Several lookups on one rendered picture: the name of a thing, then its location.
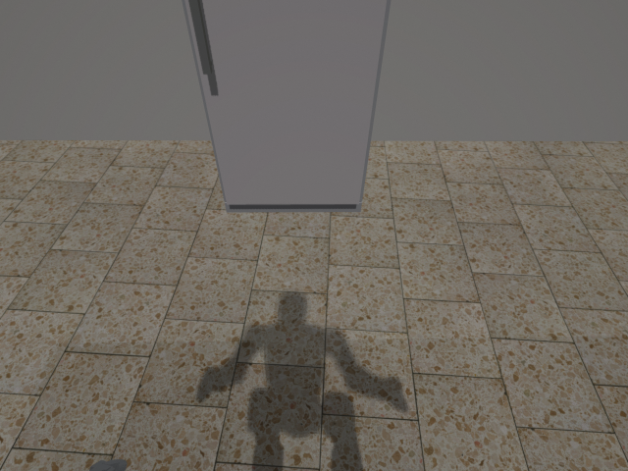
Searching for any fridge door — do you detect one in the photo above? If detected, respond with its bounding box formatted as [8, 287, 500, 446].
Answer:
[184, 0, 387, 205]

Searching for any handle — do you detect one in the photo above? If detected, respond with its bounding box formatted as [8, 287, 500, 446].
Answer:
[188, 0, 212, 75]

